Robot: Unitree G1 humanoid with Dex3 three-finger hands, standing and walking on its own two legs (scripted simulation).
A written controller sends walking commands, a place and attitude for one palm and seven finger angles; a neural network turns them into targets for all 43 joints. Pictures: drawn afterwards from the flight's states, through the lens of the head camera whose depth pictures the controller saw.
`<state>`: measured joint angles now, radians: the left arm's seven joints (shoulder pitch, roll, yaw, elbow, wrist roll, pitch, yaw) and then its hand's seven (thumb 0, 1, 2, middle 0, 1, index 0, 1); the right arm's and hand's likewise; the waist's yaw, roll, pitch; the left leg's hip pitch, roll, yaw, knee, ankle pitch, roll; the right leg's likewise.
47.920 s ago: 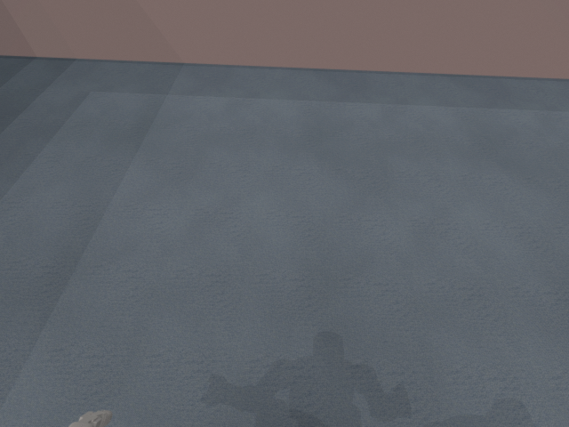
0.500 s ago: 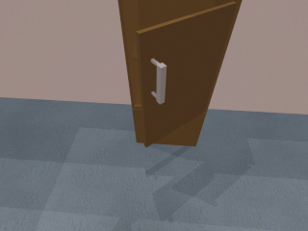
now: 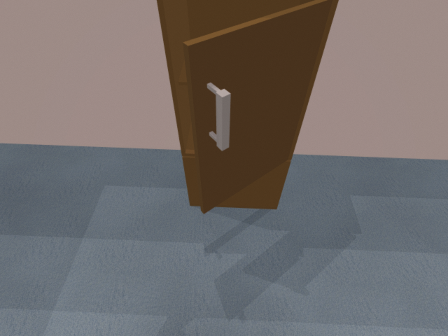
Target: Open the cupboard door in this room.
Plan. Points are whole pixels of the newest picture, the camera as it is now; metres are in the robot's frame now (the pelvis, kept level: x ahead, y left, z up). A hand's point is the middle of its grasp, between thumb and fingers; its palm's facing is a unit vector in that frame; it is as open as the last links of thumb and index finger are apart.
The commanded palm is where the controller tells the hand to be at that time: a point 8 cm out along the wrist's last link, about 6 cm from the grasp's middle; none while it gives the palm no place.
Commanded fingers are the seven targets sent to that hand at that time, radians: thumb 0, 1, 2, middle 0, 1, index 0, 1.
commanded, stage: walk to a spot facing it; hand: left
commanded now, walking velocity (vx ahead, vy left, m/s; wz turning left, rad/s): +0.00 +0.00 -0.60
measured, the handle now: (217, 117) +0.55 +0.06 +0.07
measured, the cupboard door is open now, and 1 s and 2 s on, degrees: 40 40 40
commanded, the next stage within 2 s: none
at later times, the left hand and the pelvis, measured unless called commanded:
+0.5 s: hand out of the picture +0.08 +0.15 -0.15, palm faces -0.19 -0.93 -0.31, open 7.4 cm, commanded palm none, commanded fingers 0.00 0.90 0.90 -0.20 -0.30 -0.20 -0.30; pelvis -0.01 -0.05 +0.00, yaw -17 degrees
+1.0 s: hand (159, 314) +0.19 +0.16 -0.18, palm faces -0.47 -0.85 -0.24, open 7.4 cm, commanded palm none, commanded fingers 0.00 0.90 0.90 -0.20 -0.30 -0.20 -0.30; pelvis +0.03 +0.00 +0.00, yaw -34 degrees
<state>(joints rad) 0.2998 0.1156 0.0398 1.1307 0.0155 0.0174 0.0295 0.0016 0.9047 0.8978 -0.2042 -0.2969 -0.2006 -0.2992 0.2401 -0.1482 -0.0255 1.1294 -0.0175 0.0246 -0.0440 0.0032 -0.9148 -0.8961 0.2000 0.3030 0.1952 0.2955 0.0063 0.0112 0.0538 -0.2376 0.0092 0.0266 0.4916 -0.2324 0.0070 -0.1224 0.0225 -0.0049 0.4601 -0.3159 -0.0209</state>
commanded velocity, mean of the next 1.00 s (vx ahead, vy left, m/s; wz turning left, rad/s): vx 0.00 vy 0.00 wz -0.60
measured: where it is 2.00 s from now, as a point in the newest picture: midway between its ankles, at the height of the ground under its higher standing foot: outside the picture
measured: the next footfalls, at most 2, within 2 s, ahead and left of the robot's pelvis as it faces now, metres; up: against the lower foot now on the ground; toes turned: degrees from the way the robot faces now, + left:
left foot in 0.88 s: +0.13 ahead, +0.08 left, +0.00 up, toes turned -32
right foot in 1.24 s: -0.02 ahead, -0.15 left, +0.00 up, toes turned -48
